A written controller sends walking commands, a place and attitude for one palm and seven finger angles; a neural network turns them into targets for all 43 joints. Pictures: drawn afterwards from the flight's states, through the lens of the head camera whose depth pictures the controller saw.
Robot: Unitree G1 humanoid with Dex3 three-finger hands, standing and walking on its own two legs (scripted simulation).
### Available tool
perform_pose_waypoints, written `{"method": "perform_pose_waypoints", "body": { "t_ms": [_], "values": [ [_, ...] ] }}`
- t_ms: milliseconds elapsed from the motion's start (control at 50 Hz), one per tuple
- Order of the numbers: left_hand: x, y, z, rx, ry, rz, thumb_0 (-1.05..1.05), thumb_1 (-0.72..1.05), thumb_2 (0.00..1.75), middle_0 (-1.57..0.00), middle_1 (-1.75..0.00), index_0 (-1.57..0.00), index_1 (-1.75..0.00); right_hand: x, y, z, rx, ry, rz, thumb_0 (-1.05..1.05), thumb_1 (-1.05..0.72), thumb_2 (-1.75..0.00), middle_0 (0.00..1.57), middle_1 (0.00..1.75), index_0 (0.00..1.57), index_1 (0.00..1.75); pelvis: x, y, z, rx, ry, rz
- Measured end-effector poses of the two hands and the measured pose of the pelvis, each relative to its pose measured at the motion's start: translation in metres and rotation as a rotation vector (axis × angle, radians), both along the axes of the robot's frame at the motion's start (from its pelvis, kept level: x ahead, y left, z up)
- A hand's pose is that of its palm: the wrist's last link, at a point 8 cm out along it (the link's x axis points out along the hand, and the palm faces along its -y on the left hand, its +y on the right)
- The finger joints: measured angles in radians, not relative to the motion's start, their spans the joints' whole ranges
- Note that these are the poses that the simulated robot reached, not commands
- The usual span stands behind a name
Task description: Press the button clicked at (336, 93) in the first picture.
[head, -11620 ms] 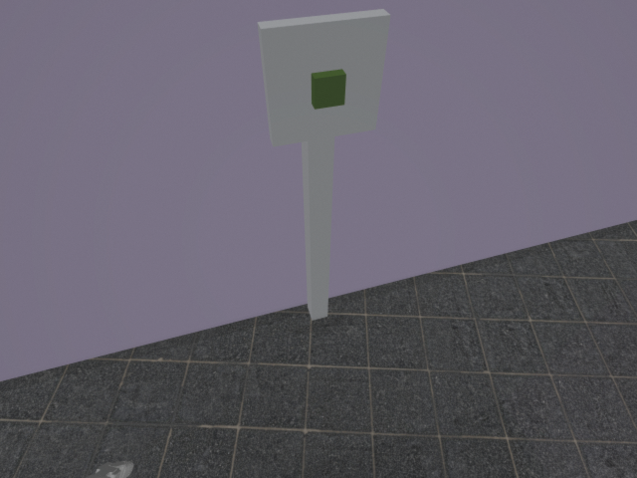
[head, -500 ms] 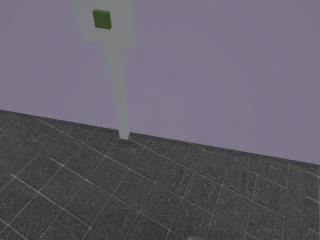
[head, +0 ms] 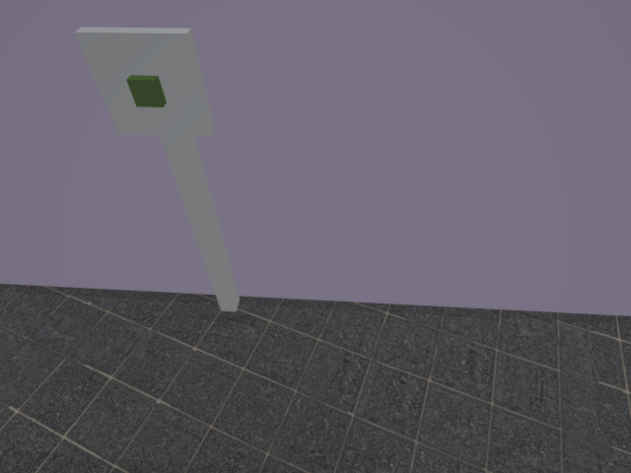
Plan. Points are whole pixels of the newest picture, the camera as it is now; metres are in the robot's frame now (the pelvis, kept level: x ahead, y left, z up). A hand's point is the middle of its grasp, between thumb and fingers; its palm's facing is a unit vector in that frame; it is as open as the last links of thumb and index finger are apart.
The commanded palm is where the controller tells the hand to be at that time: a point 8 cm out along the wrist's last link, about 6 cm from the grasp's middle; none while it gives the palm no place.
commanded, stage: take the last steps up to it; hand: left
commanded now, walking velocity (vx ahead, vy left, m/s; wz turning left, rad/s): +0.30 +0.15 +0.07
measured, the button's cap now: (147, 90) +0.79 +0.39 +0.12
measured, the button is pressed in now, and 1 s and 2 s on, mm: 0 0 0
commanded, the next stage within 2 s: come to a stop and stand still in 0.72 s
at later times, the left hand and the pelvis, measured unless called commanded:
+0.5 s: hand out of the picture +0.11 +0.33 -0.18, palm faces +0.04 -0.98 -0.18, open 7.4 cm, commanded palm none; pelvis +0.12 +0.14 +0.00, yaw -1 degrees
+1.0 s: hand (176, 326) +0.41 +0.30 -0.18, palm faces -0.02 -0.99 -0.17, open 7.2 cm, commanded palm none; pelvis +0.30 +0.15 -0.01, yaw -1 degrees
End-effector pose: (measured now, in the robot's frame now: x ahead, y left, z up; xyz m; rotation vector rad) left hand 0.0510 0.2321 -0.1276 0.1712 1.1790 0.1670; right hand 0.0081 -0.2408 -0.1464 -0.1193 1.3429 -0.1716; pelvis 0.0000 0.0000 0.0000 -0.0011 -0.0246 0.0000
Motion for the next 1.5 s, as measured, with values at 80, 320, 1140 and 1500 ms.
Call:
{"method": "perform_pose_waypoints", "body": {
  "t_ms": [80, 320, 1140, 1500],
  "values": [
    [-0.043, 0.015, -0.010, -0.018, 0.105, 0.069, 0.00, 0.92, 0.90, -0.20, -0.30, -0.20, -0.30, 0.036, 0.012, 0.008, -0.014, -0.044, 0.051, 0.00, -0.91, -0.90, 0.19, 0.30, 0.20, 0.30, 0.011, 0.015, 0.001, -0.002, 0.001, 0.008],
    [-0.104, 0.088, -0.036, -0.092, 0.458, 0.159, 0.01, 0.91, 0.90, -0.20, -0.29, -0.20, -0.30, 0.150, 0.093, 0.020, -0.090, -0.215, 0.138, 0.00, -0.91, -0.90, 0.19, 0.30, 0.20, 0.30, 0.065, 0.102, -0.016, -0.012, -0.002, -0.003],
    [0.341, 0.171, -0.008, 0.050, 0.062, -0.065, -0.02, 0.93, 0.90, -0.20, -0.30, -0.20, -0.30, 0.313, 0.184, -0.013, 0.016, 0.038, -0.080, 0.00, -0.91, -0.90, 0.19, 0.30, 0.20, 0.30, 0.304, 0.170, -0.006, 0.012, 0.021, -0.037],
    [0.290, 0.250, -0.037, -0.035, 0.160, -0.011, 0.01, 0.91, 0.90, -0.20, -0.29, -0.19, -0.30, 0.361, 0.233, 0.039, -0.143, -0.146, 0.040, 0.00, -0.90, -0.90, 0.20, 0.30, 0.21, 0.30, 0.294, 0.229, -0.001, -0.066, 0.006, -0.055]
  ]
}}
